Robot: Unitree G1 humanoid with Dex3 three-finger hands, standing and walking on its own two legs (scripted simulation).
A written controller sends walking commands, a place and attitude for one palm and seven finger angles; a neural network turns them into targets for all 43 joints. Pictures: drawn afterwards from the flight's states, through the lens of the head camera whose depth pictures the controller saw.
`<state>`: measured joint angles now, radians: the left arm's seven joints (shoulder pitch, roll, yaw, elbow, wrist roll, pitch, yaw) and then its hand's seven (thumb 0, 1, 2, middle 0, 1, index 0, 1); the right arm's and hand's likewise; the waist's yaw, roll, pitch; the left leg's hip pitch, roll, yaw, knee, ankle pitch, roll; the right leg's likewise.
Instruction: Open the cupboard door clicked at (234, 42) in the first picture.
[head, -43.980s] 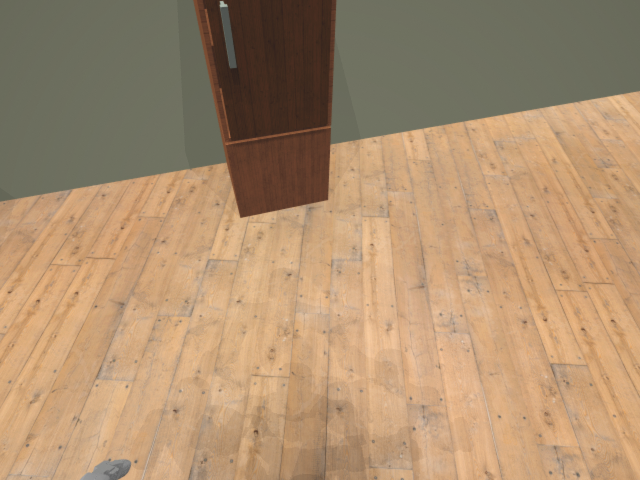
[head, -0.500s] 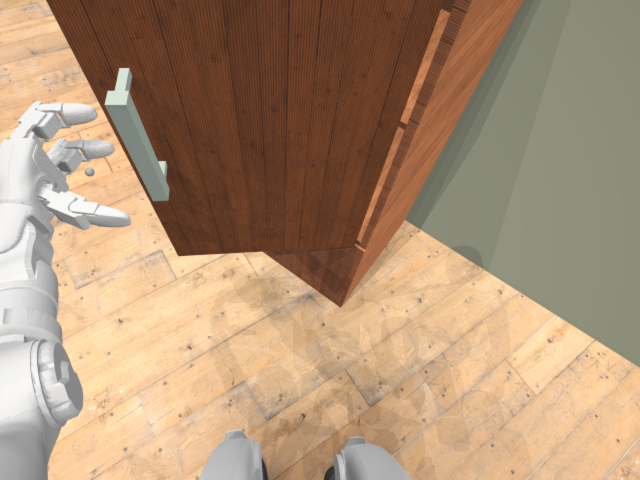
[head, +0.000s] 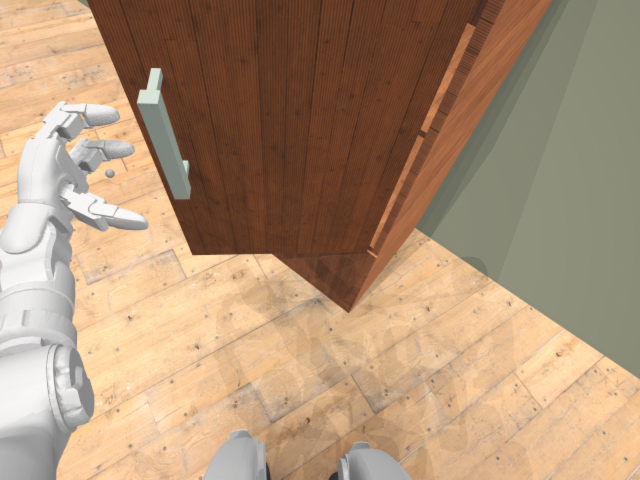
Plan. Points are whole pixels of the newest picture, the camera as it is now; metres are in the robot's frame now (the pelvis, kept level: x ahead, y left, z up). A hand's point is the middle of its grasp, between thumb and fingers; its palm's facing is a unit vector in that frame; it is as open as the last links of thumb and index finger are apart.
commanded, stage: move the hooked fingers beside the handle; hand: left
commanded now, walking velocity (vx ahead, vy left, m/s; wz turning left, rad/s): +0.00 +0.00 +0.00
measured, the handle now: (170, 140) +0.51 +0.18 +0.08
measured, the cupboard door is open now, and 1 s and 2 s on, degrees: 42 42 42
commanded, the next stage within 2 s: slide the fingers in behind the handle in 0.06 s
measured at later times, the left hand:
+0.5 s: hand (132, 174) +0.46 +0.22 +0.07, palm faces +0.05 -1.00 +0.00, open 14.0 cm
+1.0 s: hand (161, 174) +0.46 +0.18 +0.07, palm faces +0.04 -1.00 +0.00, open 14.0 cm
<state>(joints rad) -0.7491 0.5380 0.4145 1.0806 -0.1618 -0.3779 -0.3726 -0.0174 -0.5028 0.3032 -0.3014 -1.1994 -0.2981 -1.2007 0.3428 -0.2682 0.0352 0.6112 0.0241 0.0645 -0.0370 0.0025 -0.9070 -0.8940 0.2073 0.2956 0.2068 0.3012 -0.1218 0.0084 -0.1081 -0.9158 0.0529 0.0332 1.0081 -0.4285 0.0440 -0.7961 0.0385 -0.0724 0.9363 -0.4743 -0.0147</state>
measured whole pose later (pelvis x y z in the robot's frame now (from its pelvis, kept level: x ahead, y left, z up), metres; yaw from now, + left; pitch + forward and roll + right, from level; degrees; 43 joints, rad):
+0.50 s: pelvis +0.00 +0.00 +0.00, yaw +0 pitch +18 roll -3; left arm -0.74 0.47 0.38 1.06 -0.15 -0.40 -0.27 -0.02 -0.50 0.30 -0.30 -1.20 -0.30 -1.21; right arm 0.38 -0.26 0.03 0.62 0.02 0.07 -0.02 0.00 -0.91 -0.89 0.21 0.30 0.21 0.30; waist -0.13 0.02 -0.11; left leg -0.90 0.05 0.04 1.00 -0.42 0.04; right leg -0.78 0.04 -0.07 0.93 -0.47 -0.02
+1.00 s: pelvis +0.00 -0.02 +0.00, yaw +0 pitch +18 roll -3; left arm -0.74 0.43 0.35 1.07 -0.15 -0.40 -0.24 -0.02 -0.50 0.30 -0.30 -1.20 -0.30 -1.20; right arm 0.36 -0.26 0.03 0.63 0.02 0.06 -0.02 0.00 -0.91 -0.89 0.21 0.30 0.21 0.30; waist -0.13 0.02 -0.11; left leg -0.89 0.06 0.03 1.00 -0.42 0.02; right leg -0.78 0.04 -0.08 0.95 -0.48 -0.04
